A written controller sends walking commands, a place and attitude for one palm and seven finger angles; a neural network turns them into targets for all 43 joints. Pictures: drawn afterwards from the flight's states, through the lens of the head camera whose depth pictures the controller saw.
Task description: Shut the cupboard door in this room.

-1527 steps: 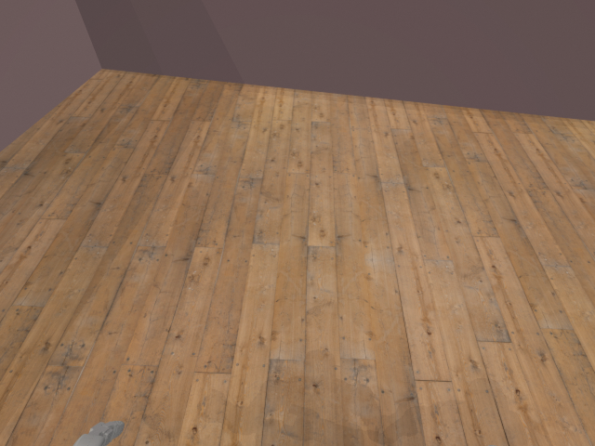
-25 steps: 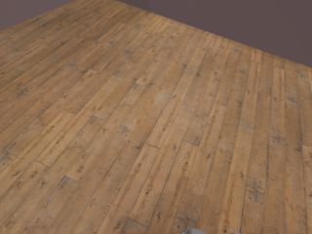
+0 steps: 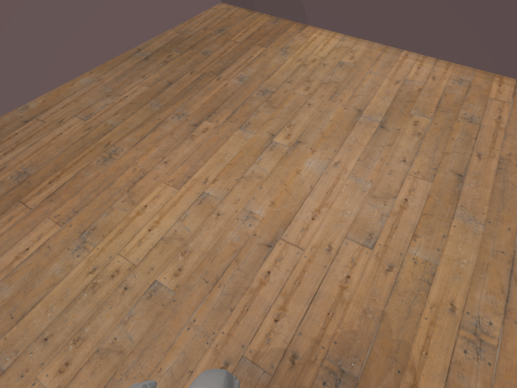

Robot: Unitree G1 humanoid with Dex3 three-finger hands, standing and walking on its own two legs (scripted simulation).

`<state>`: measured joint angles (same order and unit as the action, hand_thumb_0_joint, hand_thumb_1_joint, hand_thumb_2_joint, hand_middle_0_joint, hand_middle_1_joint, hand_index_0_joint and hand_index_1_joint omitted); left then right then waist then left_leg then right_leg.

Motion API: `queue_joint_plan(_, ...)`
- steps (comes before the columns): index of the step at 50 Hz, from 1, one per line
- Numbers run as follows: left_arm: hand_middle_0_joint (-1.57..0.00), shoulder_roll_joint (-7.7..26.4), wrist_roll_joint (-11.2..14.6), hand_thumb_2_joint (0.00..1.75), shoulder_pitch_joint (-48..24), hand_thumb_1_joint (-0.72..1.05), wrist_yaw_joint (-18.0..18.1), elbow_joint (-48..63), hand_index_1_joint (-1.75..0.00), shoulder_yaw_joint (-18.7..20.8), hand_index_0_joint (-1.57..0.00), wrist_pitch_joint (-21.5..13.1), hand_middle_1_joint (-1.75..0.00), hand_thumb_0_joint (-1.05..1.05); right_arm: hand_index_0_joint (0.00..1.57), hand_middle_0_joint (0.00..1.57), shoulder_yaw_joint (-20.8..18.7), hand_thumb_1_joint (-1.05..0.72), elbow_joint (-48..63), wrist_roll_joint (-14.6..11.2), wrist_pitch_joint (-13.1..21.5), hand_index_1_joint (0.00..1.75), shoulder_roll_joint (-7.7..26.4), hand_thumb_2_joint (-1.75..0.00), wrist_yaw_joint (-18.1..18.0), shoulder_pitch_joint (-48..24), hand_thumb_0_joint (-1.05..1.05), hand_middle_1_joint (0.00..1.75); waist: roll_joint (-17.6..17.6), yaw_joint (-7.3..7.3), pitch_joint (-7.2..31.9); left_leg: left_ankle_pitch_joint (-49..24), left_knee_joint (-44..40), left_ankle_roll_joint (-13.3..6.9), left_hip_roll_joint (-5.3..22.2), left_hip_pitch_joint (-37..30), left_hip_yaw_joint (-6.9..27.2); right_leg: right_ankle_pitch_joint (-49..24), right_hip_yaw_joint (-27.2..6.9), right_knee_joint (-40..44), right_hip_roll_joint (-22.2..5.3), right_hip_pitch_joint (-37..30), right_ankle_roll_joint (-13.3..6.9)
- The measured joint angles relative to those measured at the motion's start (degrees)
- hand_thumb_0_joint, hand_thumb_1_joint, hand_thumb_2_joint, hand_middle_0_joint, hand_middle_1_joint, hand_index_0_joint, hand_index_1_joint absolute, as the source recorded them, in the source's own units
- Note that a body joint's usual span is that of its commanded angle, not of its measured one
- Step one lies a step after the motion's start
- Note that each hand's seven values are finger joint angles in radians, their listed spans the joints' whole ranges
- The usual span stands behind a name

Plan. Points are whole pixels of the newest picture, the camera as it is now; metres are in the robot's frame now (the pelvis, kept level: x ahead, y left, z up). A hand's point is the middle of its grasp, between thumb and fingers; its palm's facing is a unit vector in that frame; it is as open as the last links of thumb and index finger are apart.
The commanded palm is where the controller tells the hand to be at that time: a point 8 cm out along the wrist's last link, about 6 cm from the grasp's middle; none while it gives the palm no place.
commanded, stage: turn or walk to find it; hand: left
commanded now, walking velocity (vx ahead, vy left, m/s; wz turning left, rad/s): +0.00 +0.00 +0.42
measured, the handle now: out of the picture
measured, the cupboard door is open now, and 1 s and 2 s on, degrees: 88 88 88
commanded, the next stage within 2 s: none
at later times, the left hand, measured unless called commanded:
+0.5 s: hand out of the picture -0.02 +0.27 -0.18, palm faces +0.27 -0.93 -0.24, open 7.4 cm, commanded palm none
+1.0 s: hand out of the picture -0.01 +0.20 -0.15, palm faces +0.42 -0.87 -0.28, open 7.4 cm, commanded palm none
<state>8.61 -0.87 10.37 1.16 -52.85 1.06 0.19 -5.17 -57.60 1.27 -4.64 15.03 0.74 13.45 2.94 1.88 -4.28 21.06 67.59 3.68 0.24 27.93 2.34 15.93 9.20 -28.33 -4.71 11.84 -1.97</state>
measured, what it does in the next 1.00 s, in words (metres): steps on the spot, turning left: left foot, then right foot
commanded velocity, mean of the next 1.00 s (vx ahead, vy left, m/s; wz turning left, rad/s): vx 0.00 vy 0.00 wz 0.42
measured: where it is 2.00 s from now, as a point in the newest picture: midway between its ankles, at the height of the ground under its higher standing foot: outside the picture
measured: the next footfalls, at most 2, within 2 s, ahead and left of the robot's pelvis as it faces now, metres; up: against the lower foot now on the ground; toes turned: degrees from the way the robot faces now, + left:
left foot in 0.30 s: +0.00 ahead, +0.16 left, +0.00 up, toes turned +14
right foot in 0.78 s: +0.07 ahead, -0.08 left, +0.00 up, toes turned +15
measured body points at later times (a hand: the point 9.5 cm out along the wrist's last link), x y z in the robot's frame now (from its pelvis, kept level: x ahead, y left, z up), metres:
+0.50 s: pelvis -0.01 +0.06 +0.00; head +0.01 +0.08 +0.45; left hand -0.04 +0.32 -0.16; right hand +0.14 -0.16 -0.13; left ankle -0.04 +0.15 -0.74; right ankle -0.01 -0.10 -0.67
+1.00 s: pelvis -0.01 -0.01 +0.00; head +0.04 -0.03 +0.45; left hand -0.03 +0.24 -0.12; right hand +0.12 -0.24 -0.17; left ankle -0.11 +0.13 -0.64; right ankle +0.03 -0.09 -0.74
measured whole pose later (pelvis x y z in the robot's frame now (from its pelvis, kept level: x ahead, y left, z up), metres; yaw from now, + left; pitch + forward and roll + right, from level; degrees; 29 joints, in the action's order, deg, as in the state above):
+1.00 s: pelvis -0.01 -0.01 +0.00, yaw +26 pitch +0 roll +3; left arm 8.5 -1.0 10.8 1.2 -52.9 1.2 0.3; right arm -5.1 -57.6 1.3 -4.5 15.0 0.8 13.8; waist 2.9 1.8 -4.4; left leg 21.1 66.8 3.8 0.4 27.8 2.3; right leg 15.4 9.2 -28.2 -4.9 12.4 -1.9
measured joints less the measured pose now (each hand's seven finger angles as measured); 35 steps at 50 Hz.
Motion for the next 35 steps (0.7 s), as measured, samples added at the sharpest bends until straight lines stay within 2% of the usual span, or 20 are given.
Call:
queue_joint_plan(5,-0.2,0.49,-0.34,0.89,2.16,0.92,0.18,-0.81,-0.3,0.49,-0.2,-0.02,-0.3,0.0,0.19,0.19,0.29,-0.91,-0.35,-0.03,-0.41,0.3,-0.06,-0.9,0.06,-0.85,0.01,0.3,-1.18,-1.06,-0.16,0.82,-4.66,1.01,2.04,-2.07,-0.64,-0.11,2.49,0.55,-1.03,-0.26,0.05)
queue_joint_plan(11,-0.2,2.42,-0.87,0.89,3.81,0.91,-0.12,-2.05,-0.3,1.19,-0.2,0.3,-0.3,0.0,0.19,0.19,1.38,-0.91,0.36,-0.53,0.31,0.3,-0.68,-0.9,-0.08,-3.84,0.01,0.3,-2.96,-3.05,-1.23,4.69,-20.47,0.48,2.33,-7.83,-4.32,0.84,5.38,-1.72,-3.08,0.83,1.27)
queue_joint_plan(13,-0.2,3.36,-0.81,0.89,4.33,0.91,-0.17,-2.58,-0.3,1.5,-0.2,0.46,-0.3,0.0,0.19,0.19,1.81,-0.91,1.01,-0.68,0.98,0.3,-0.98,-0.9,-0.12,-4.92,0.01,0.3,-3.55,-3.53,-1.36,2.48,-27.34,-0.03,1.91,-10.46,-5.76,1.73,6.45,-3.63,-3.91,1.44,2.11)
queue_joint_plan(15,-0.2,4.39,-0.42,0.89,5.13,0.91,-0.21,-3.08,-0.3,1.88,-0.2,0.92,-0.3,0.0,0.19,0.19,2.11,-0.91,1.92,-0.64,2.01,0.3,-1.15,-0.9,0.0,-5.59,0.01,0.3,-4.02,-3.68,-0.93,-4.68,-35.15,-1.4,1.49,-13.48,-6.63,3.57,7.29,-7.43,-4.94,2.79,3.25)
queue_joint_plan(16,-0.2,5.18,-0.2,0.89,5.08,0.91,-0.16,-3.51,-0.3,2.14,-0.2,1.48,-0.3,0.0,0.19,0.19,2.14,-0.91,2.18,-0.53,2.49,0.3,-1.75,-0.9,-0.06,-6.15,0.01,0.3,-5.17,-3.92,-1.1,-4.79,-34.46,-2.8,0.73,-13.19,-6.84,7.27,5.65,-11.09,-5.39,4.24,4.2)
queue_joint_plan(18,-0.2,6.2,-0.14,0.89,4.82,0.91,0.13,-4.27,-0.29,2.36,-0.2,2.96,-0.3,0.0,0.19,0.2,2.6,-0.91,2.84,-0.36,3.04,0.3,-2.68,-0.9,-0.17,-6.73,0.01,0.3,-6.02,-4.27,-1.09,-2.81,-33.49,-4.84,0.28,-13.24,-6.68,14.16,0.99,-20.03,-3.86,7.62,5.06)
queue_joint_plan(19,-0.2,6.43,-0.16,0.89,4.57,0.91,0.15,-4.67,-0.29,2.45,-0.2,3.49,-0.3,0.0,0.19,0.2,2.8,-0.91,3.11,-0.27,3.2,0.3,-3.02,-0.9,-0.38,-6.7,0.01,0.3,-5.92,-4.16,-0.77,-2.56,-34.11,-5.33,0.26,-13.54,-6.26,14.88,-0.59,-23.86,-2.99,9.1,5.3)
queue_joint_plan(21,-0.2,6.55,-0.17,0.89,3.73,0.91,-0.14,-4.98,-0.29,2.57,-0.2,3.94,-0.3,0.0,0.2,0.2,3.11,-0.91,3.41,-0.12,3.25,0.3,-3.43,-0.9,-0.84,-6.52,0.01,0.3,-5.38,-3.83,-0.25,-3.55,-36.26,-5.6,0.14,-14.25,-5.11,13.08,-2.89,-29.4,-1.77,11.53,5.71)
queue_joint_plan(24,-0.2,6.4,-0.12,0.89,2.28,0.91,-0.59,-4.29,-0.29,2.49,-0.2,3.46,-0.3,0.0,0.2,0.2,3.47,-0.91,3.31,-0.2,3.41,0.3,-3.78,-0.9,-1.18,-6.18,0.01,0.3,-4.77,-3.67,-0.01,-5.87,-39.61,-5.88,-0.46,-15.28,-3.72,9.34,-5.47,-32.84,-1.09,13.78,6.34)
queue_joint_plan(30,-0.2,5.55,0.04,0.89,-0.43,0.91,-0.49,-2.43,-0.29,2.06,-0.2,2.97,-0.3,0.0,0.2,0.2,3.38,-0.91,3.12,-0.18,3.4,0.3,-4.39,-0.9,-1.06,-4.41,0.01,0.3,-4.0,-2.72,0.23,-7.85,-42.12,-5.84,-1.6,-15.7,-1.61,8.05,-7.64,-29.18,-0.56,13.87,7.36)
queue_joint_plan(35,-0.2,4.31,0.33,0.89,-2.83,0.91,-0.42,-1.04,-0.29,1.61,-0.2,2.7,-0.3,0.0,0.2,0.2,2.75,-0.91,2.64,0.17,2.8,0.3,-4.16,-0.9,-0.92,-2.39,0.01,0.3,-2.68,-0.95,-0.04,-7.85,-40.76,-4.81,-2.13,-14.13,0.62,9.31,-7.48,-18.92,0.95,10.32,7.04)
